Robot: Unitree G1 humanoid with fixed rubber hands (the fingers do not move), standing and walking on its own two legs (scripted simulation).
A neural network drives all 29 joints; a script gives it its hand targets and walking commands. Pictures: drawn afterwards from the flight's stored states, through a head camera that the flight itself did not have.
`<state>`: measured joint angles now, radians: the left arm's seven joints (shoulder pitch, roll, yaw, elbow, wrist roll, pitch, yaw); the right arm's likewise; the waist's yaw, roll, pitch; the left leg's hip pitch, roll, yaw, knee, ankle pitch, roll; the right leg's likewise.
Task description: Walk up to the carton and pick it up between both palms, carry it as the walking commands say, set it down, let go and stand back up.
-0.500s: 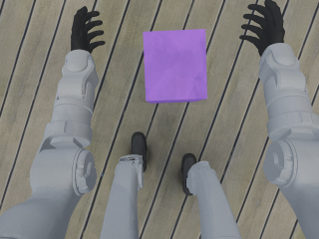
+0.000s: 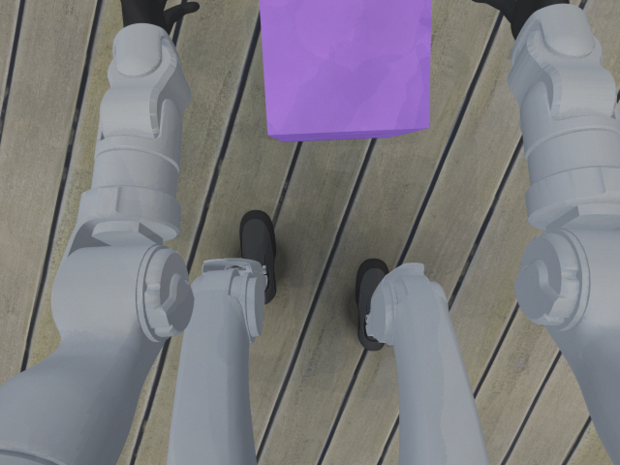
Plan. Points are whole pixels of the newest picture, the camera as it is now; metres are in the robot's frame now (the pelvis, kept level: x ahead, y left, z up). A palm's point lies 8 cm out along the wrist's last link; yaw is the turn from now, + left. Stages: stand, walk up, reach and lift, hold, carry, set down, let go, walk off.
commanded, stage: reach and lift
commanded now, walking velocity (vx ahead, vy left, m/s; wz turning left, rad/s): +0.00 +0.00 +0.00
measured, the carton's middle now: (339, 60) +0.57 -0.02 -0.43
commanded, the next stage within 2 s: none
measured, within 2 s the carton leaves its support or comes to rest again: neither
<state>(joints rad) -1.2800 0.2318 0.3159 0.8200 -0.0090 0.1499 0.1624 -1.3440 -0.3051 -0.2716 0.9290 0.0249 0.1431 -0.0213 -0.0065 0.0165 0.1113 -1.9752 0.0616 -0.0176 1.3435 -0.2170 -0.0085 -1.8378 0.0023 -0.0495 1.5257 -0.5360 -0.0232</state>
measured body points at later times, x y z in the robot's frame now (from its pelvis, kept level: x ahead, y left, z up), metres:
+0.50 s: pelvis -0.03 +0.00 -0.13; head +0.36 -0.01 +0.08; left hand +0.54 +0.18 -0.32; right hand +0.55 -0.18 -0.32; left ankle +0.16 +0.14 -0.53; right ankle +0.05 -0.11 -0.53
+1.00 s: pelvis -0.03 +0.00 -0.18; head +0.37 -0.01 +0.03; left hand +0.55 +0.18 -0.37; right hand +0.56 -0.18 -0.37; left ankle +0.16 +0.14 -0.53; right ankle +0.05 -0.11 -0.53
